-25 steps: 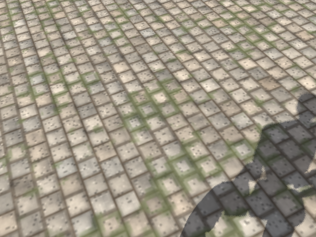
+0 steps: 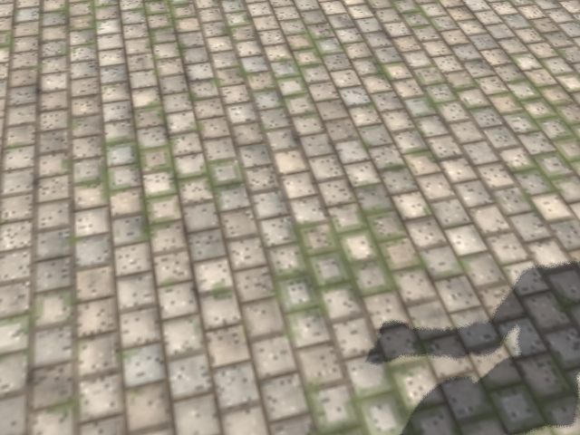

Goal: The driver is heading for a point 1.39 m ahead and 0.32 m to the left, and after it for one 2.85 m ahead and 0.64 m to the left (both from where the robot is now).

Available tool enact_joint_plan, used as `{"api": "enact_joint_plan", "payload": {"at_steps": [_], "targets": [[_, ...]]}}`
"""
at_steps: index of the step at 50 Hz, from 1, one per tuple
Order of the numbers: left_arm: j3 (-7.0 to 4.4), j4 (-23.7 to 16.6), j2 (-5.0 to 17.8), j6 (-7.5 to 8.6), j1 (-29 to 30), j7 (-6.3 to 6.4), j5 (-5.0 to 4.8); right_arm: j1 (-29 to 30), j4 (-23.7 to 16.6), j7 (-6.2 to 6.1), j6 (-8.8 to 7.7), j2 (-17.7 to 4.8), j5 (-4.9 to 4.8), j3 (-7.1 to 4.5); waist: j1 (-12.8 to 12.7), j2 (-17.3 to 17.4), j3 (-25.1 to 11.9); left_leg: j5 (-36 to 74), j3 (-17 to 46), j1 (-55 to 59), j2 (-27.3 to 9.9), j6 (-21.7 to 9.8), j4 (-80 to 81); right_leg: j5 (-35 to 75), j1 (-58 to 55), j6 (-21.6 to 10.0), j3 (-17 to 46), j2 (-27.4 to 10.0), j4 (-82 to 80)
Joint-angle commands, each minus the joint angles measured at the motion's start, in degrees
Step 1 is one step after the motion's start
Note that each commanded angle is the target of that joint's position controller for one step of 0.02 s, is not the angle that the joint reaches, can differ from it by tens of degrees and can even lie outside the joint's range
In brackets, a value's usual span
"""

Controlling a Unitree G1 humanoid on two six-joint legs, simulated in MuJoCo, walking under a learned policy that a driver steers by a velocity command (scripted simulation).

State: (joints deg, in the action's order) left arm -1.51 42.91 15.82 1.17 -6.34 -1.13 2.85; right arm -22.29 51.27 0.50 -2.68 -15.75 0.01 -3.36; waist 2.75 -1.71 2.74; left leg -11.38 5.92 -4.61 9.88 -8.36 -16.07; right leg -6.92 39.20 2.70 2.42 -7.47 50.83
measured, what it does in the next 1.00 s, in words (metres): walks ahead, turning left: right foot, then left foot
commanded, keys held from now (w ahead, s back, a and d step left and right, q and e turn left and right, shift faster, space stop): w+q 0.74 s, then w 0.08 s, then w+e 0.18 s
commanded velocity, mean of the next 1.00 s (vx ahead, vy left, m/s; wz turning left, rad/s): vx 0.50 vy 0.00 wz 0.49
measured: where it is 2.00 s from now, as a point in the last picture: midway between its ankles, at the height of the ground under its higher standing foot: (174, 233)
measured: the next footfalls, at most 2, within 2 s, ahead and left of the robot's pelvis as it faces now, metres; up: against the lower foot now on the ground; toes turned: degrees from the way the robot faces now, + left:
right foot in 0.22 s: +0.33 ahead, -0.12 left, +0.00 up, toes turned +10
left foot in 0.76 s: +0.52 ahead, +0.17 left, +0.00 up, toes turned +31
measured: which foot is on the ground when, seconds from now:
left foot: down 0.00-0.24, up 0.26-0.74, down 0.76-1.00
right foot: up 0.00-0.20, down 0.22-0.74, up 0.76-1.00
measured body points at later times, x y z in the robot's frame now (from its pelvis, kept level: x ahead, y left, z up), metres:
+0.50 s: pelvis +0.29 -0.03 +0.00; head +0.32 -0.04 +0.45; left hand +0.25 +0.25 -0.12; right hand +0.50 -0.26 -0.12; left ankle +0.31 +0.11 -0.66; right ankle +0.29 -0.12 -0.74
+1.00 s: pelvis +0.52 +0.12 +0.00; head +0.53 +0.14 +0.45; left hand +0.47 +0.39 -0.13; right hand +0.70 -0.09 -0.12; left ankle +0.48 +0.15 -0.74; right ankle +0.64 +0.00 -0.66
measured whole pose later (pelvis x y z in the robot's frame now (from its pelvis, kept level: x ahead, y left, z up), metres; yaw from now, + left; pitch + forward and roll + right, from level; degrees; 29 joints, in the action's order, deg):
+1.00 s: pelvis +0.52 +0.12 +0.00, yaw +29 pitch +0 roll +0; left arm -2.3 46.6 15.3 0.9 -14.9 -1.9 1.3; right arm -17.4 49.9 0.4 -3.5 -14.1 1.1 -2.2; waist -0.3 -2.1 2.7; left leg -10.6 -3.8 -5.7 6.4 -7.2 -16.3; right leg -13.6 34.2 -0.6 0.9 -6.2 60.9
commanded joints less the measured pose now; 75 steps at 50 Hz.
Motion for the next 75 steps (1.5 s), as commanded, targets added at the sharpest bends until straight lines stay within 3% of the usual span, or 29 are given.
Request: {"api": "enact_joint_plan", "payload": {"at_steps": [1, 6, 8, 10, 11, 12, 13, 14, 15, 17, 22, 32, 35, 37, 38, 39, 40, 41, 43, 45, 50, 60, 64, 65, 66, 67, 68, 71, 75], "targets": [[-0.69, -5.2, 4.1, 0.55, 6.1, -0.2, -0.27, -4.2, -2.0, -0.51, -0.66, -8.5, 0.0, -1.96, 1.2, 4.3, 0.1, 21.3, 12.7, 0.9, -14.4, -4.0, 3.7, 6.0, 1.6, 0.3, -2.4, 2.9, -5.1], [0.1, -8.8, 4.3, 1.49, 13.6, -0.56, -0.94, -7.8, -1.3, -1.53, -0.34, -9.0, 0.88, -2.03, 3.3, 5.4, 0.6, 29.6, 16.0, 7.6, -15.9, -3.9, -0.8, 5.1, 0.3, -1.4, -2.3, 6.2, -14.4], [-0.16, -8.4, 5.5, 1.91, 9.9, -0.23, -1.18, -5.1, -2.0, -2.0, -0.37, -10.0, 0.97, -2.29, 0.6, 6.1, 0.0, 33.1, 16.7, 6.0, -16.2, -2.2, -3.2, 2.9, -8.5, -2.9, -1.6, 7.6, -19.3], [-1.47, -4.4, 8.6, 2.63, -3.1, 0.99, -1.43, -1.6, -2.8, -1.38, -0.88, -11.2, 0.84, -2.47, -5.5, 4.9, -6.2, 43.7, 14.7, 1.8, -13.1, 0.6, -15.7, 0.2, -27.7, -5.3, -2.4, 9.9, -22.8], [-2.26, -2.9, 10.8, 3.38, -12.1, 1.96, -0.83, -0.7, -3.4, -0.65, -1.47, -10.1, 0.28, -2.21, -9.8, 2.8, -11.9, 34.9, 12.8, -5.2, -9.9, 1.8, -28.1, -1.7, -41.9, -7.3, 2.5, 4.1, -24.3], [-3.37, -2.9, 15.3, 3.41, -18.5, 2.98, 0.64, -3.8, -5.2, -0.59, -1.89, -4.1, -0.91, -0.85, -9.8, -7.1, -20.2, 3.1, 6.1, -17.0, -4.4, 3.3, -45.5, -9.5, -56.3, -10.6, 20.7, -12.5, -25.4], [-3.93, -3.1, 16.3, 2.44, -15.2, 2.64, 0.0, -8.3, -6.2, -0.79, -1.41, -5.4, -0.65, -0.87, -5.5, -16.2, -23.8, -20.8, 2.4, -27.4, -0.6, 3.8, -55.3, -10.9, -57.8, -16.3, 43.1, -19.7, -32.3], [-3.06, -4.1, 10.3, 2.0, -10.3, 2.36, -0.73, -5.9, -4.1, -1.15, -0.35, -8.3, 1.14, -1.32, -4.0, -5.0, -13.8, -15.0, 2.4, -30.7, -6.1, 3.7, -58.3, -17.2, -48.7, -15.5, 37.0, -17.0, -33.3], [-2.03, -4.3, 6.1, 2.06, -7.4, 2.1, -1.11, -1.8, -4.3, -0.52, -0.02, -8.0, 1.54, -1.33, -4.0, 0.3, -7.1, -10.3, 1.2, -29.8, -7.8, 4.0, -56.5, -15.2, -40.7, -14.4, 27.6, -13.8, -34.7], [-1.45, -2.8, 4.4, 2.61, -7.0, 2.01, -0.92, 0.6, -5.0, 0.58, 0.94, -6.1, 2.06, -1.21, -2.6, -1.7, -2.3, -7.8, -0.1, -27.8, -10.7, 4.6, -52.4, -5.8, -32.9, -12.2, 15.7, -9.3, -37.8], [-2.04, 0.4, 5.0, 4.92, -10.6, 1.01, -2.01, 6.4, -7.7, 2.49, 2.74, -3.7, 2.21, -0.49, -2.0, -3.4, -1.1, -2.3, -1.7, -31.9, -12.5, 5.2, -49.3, 9.1, -32.3, -12.2, 3.2, -8.2, -41.2], [-2.78, 4.9, 7.2, 4.02, -17.3, 1.64, -1.9, 25.0, -14.7, 4.5, 2.04, -1.8, 2.3, 1.42, -5.6, -3.0, 2.4, 7.8, -10.9, -29.4, -12.1, 3.7, -22.1, 19.4, -38.9, -9.4, -11.7, -7.3, -40.2], [-3.1, 6.1, 9.2, 2.68, -18.8, 2.31, -1.68, 23.2, -14.6, 3.81, 2.09, -3.1, 2.91, 0.84, -4.1, -4.1, -0.2, -1.3, -13.8, -23.3, -7.8, 0.6, -18.9, 40.9, -44.1, -8.5, -14.9, -8.3, -30.3], [-3.17, 6.0, 10.4, 1.58, -18.4, 2.53, -1.83, 10.8, -11.0, 2.89, 1.37, -5.3, 3.26, -0.61, 1.4, -3.0, -7.6, -2.8, -13.6, -7.8, -3.7, -2.6, -13.9, 45.2, -41.0, -7.6, -16.8, -7.8, -11.4], [-2.67, 4.6, 9.2, 1.56, -18.5, 2.35, -1.71, 0.9, -8.1, 1.87, 1.17, -9.0, 3.9, -2.15, 5.5, 1.9, -13.8, -7.1, -3.6, 7.7, -10.1, -5.5, -10.9, 29.5, -29.5, -6.0, -17.1, -6.6, 4.7], [-0.94, 0.3, 1.6, 1.92, -21.1, 0.79, -2.02, 1.8, -9.1, 0.88, 1.47, -14.9, 3.06, -3.45, 1.0, 16.1, -19.5, -7.8, 26.7, 26.8, -29.3, -13.2, -8.4, -24.6, -2.9, -2.5, -15.4, 3.4, 24.4], [-2.21, -0.7, 7.4, 2.11, -14.1, 0.93, -1.59, -2.1, -9.8, 0.05, 2.16, -13.9, 1.67, -3.34, 5.4, 7.3, -21.2, -3.9, 36.0, 25.7, -31.4, -14.3, -1.7, -23.9, 2.8, -2.4, -4.7, 6.2, 30.3], [-2.06, -1.8, 6.9, 2.61, -9.8, 0.74, -2.4, 0.7, -8.0, -0.67, 2.17, -11.9, 1.22, -2.88, 3.8, 4.9, -12.3, 4.5, 23.9, 19.7, -29.1, -12.4, -1.3, -16.3, 5.6, -3.2, -2.7, 2.6, 28.1], [-1.47, 0.6, 5.3, 2.67, -12.2, 0.62, -2.27, 6.2, -7.3, -0.78, 0.84, -6.4, 1.02, -1.23, -1.6, 1.7, -5.0, 18.4, 11.9, 5.5, -23.9, -7.5, 0.6, -12.4, -2.4, -3.7, -2.3, -0.4, 18.3], [-1.42, 3.1, 4.4, 0.56, -16.9, 0.03, -1.07, 7.9, -6.7, -0.55, -0.61, -4.1, 0.98, -0.19, -4.4, 2.9, -4.6, 22.0, 5.5, -1.3, -21.3, -5.5, 3.5, -11.4, -9.7, -3.2, -2.0, -0.4, 15.2], [-1.98, 2.1, 3.3, -0.62, -10.4, -1.05, -1.78, 3.7, -3.3, -0.21, -2.4, -5.6, 1.02, -0.45, -3.0, 3.7, 0.6, 19.6, -1.8, -1.7, -19.6, -2.3, 9.1, -1.7, -2.4, -3.4, 0.1, 1.5, 8.9], [-0.44, -2.6, 0.8, 0.39, 3.9, -1.81, -1.19, -2.6, 1.7, -2.03, -2.74, -4.5, 1.26, 0.96, 0.8, 4.4, 3.5, 39.3, -12.4, 11.2, -20.9, 2.3, 5.5, 5.5, -0.9, -6.5, -8.4, 6.0, -13.2], [-1.53, 0.0, 3.5, 0.44, -7.4, -1.12, -0.91, -0.5, 1.8, -3.17, -1.81, -8.2, 1.96, 0.28, -5.4, 8.0, -4.0, 68.0, -15.1, 13.7, -22.7, 3.7, -15.0, -5.9, -15.6, -11.8, -11.8, 12.5, -15.9], [-2.49, 2.3, 5.3, 0.87, -15.1, -0.8, -0.55, 0.6, 1.2, -3.1, -1.46, -9.0, 1.96, 0.05, -9.0, 7.5, -7.9, 62.1, -15.7, 9.5, -22.4, 3.6, -26.4, -5.9, -25.2, -13.7, -9.8, 13.2, -19.7], [-4.05, 4.2, 9.2, 1.04, -23.4, -0.11, 0.22, 2.8, -0.7, -2.8, -1.71, -8.5, 1.43, 0.25, -13.6, 3.0, -12.6, 43.1, -16.9, -2.0, -19.6, 4.0, -43.9, -7.7, -38.8, -17.5, 0.7, 6.0, -24.0], [-6.01, 3.2, 15.6, 0.16, -20.7, 0.61, -0.76, 0.7, -4.2, -1.42, -2.57, -2.9, 0.53, 1.06, -8.4, -14.5, -16.7, -14.0, -14.9, -29.4, -4.6, 7.6, -68.0, -1.3, -56.8, -27.7, 34.0, -10.9, -28.1], [-6.08, 3.0, 14.6, -0.13, -19.2, 0.28, -3.05, 4.1, -5.1, -0.97, -3.3, -6.5, 1.77, 0.67, -9.6, -3.1, -17.8, -14.6, -1.9, -37.0, -6.8, 6.8, -72.2, 0.8, -56.9, -30.1, 38.5, -11.7, -32.0], [-3.93, 3.2, 6.4, 0.2, -12.2, 0.91, -2.53, 7.9, -7.1, -0.63, -3.64, -5.2, 1.63, 1.06, -3.4, 5.7, -1.4, -7.6, -1.8, -34.0, -14.1, 7.5, -57.5, 8.4, -35.1, -22.7, 21.4, -5.5, -36.1], [-4.03, 3.3, 7.9, 2.05, -12.1, 0.74, -2.77, 6.7, -8.0, -0.09, 0.1, -3.0, 3.05, 1.78, -0.9, 1.8, -1.9, -5.7, -4.6, -28.0, -14.6, 10.5, -46.8, 16.7, -26.7, -20.7, 13.2, 0.5, -38.1]]}}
